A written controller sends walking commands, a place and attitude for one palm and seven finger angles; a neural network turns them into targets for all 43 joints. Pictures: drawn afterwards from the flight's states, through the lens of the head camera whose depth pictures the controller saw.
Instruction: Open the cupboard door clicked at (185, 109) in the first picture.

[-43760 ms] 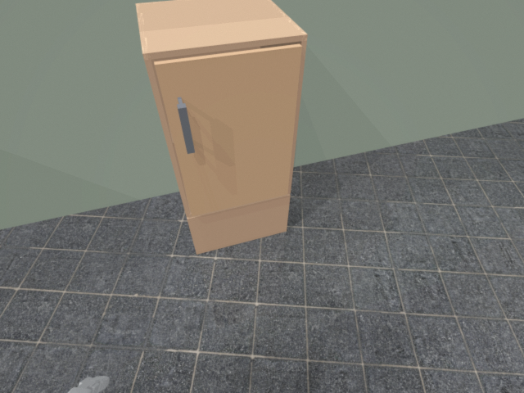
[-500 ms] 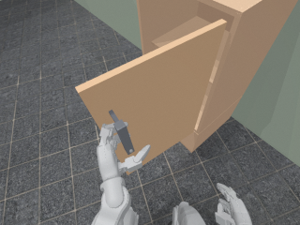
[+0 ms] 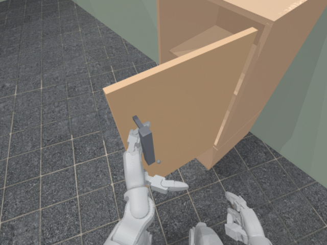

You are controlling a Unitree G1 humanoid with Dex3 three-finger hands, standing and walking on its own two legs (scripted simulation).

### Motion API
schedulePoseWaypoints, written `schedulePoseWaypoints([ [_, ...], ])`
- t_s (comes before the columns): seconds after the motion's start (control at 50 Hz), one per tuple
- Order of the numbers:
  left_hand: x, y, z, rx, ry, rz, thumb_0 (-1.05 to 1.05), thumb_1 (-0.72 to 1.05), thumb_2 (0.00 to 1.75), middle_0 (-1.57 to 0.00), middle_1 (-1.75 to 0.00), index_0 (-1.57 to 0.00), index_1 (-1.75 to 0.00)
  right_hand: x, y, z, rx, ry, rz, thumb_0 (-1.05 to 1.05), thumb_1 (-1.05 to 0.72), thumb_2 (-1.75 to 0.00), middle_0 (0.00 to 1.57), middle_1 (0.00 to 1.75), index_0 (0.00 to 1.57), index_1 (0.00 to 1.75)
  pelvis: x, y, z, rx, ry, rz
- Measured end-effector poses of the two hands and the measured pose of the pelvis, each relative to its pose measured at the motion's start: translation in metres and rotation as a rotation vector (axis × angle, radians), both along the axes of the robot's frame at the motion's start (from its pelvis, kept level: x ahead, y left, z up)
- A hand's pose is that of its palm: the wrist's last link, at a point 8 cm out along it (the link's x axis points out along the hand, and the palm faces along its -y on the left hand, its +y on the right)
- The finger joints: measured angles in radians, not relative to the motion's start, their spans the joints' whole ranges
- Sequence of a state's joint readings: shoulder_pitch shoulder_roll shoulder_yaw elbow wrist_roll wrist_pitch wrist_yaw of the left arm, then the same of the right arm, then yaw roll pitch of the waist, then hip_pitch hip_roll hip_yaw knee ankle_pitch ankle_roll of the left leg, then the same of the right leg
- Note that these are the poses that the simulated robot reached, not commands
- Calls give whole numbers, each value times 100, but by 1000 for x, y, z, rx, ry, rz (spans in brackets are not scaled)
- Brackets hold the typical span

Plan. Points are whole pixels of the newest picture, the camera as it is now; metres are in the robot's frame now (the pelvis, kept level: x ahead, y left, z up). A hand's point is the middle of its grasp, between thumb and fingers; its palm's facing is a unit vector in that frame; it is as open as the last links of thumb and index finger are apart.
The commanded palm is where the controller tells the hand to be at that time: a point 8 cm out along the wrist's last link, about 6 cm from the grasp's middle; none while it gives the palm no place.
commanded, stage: slide the hand sideways off the handle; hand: left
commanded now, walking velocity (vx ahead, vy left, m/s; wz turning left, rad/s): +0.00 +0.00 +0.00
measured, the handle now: (143, 141) +0.36 +0.07 +0.04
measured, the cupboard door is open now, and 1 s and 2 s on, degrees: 81 88 88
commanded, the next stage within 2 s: draw the hand back to the body in 1.24 s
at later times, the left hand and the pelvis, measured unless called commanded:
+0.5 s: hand (163, 186) +0.25 +0.02 +0.04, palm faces -0.13 -0.99 +0.00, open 16.1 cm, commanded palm +0.22 +0.08 +0.04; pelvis +0.00 +0.01 -0.01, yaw -1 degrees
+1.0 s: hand (134, 206) +0.20 +0.08 +0.04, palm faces -0.05 -1.00 +0.00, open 16.2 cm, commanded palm +0.18 +0.13 +0.04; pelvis +0.01 +0.00 -0.02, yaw +0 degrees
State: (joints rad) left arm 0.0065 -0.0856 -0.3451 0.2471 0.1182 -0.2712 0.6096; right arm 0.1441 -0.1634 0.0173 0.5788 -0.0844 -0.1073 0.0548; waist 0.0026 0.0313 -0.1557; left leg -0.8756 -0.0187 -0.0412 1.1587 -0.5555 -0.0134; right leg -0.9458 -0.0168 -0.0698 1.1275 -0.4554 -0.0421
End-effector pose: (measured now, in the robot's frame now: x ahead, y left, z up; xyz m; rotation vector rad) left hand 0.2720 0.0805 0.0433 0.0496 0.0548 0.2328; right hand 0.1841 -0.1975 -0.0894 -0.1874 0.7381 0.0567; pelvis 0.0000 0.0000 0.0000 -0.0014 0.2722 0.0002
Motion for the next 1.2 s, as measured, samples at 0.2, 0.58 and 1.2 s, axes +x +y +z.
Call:
schedulePoseWaypoints([
  [0.2, -22, 2, -1, -11, -24, -346, -1, -50, 30, -23, -40, -17, -45, -5, -3, -1, -10, -8, 0, 1, -91, -89, 20, 30, 20, 30, -2, 4, -4, 0, -8, 20],
  [0.58, -45, 2, 1, -59, -17, -355, -1, -50, 30, -19, -32, -20, -33, -18, -8, 0, -11, -11, -67, 1, -91, -90, 20, 30, 20, 30, -2, 6, -9, 15, -9, -16],
  [1.2, -91, 72, -3, -58, 18, -293, -1, -50, 30, -15, -30, -15, -30, 11, -17, -5, -46, -79, -62, 1, -91, -89, 20, 30, 20, 30, 5, 1, -27, -3, 29, -1],
])
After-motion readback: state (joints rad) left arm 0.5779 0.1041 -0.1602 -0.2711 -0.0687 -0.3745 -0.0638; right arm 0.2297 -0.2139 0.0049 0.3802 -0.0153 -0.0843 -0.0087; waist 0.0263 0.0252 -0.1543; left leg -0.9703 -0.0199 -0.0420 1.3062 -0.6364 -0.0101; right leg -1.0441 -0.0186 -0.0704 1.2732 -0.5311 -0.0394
